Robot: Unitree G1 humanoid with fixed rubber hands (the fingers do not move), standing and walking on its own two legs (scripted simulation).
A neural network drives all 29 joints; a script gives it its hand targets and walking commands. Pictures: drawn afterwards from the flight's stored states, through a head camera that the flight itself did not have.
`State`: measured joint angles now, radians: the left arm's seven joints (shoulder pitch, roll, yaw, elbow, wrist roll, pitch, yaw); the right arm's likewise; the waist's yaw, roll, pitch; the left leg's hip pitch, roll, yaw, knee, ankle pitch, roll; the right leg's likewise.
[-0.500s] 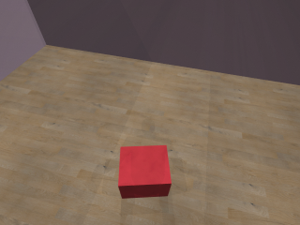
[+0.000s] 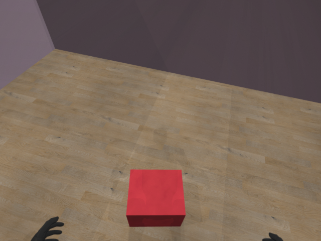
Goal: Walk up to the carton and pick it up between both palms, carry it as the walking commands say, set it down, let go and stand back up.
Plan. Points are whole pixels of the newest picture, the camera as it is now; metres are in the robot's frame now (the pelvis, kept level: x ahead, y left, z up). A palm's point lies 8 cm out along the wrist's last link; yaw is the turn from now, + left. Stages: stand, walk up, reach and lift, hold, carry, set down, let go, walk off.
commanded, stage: walk up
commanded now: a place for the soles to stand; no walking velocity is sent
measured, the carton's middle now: (155, 198) +0.47 +0.01 -0.65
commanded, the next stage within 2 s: reach and lift in 0.94 s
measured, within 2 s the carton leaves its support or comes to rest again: neither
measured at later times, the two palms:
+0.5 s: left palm out of the picture +0.08 +0.30 -0.09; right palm out of the picture +0.11 -0.31 -0.09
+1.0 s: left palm out of the picture +0.12 +0.30 -0.08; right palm out of the picture +0.11 -0.31 -0.08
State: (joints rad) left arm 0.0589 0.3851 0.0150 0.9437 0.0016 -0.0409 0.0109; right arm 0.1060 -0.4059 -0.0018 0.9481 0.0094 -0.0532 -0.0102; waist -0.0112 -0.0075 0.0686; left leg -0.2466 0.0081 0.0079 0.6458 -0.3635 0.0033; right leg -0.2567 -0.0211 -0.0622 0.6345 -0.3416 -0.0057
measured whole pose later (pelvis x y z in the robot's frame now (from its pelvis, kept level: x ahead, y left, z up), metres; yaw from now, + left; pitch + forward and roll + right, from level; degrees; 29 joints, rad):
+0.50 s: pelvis +0.00 -0.01 +0.02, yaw +1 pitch -2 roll +0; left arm 0.06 0.37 0.01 1.13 0.01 -0.03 0.00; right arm 0.07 -0.39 0.00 1.10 0.00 -0.03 0.00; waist 0.01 0.01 0.06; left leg -0.12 0.01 -0.01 0.39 -0.23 -0.01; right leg -0.12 -0.01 -0.09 0.38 -0.22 -0.01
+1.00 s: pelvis -0.01 -0.01 +0.01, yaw +1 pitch -1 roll +0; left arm 0.08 0.35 0.10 0.83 0.01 0.08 -0.03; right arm 0.13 -0.37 -0.08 0.84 -0.02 0.07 0.02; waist 0.01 0.00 0.07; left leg -0.23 0.00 -0.01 0.49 -0.25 -0.01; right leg -0.23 -0.02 -0.09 0.49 -0.25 -0.01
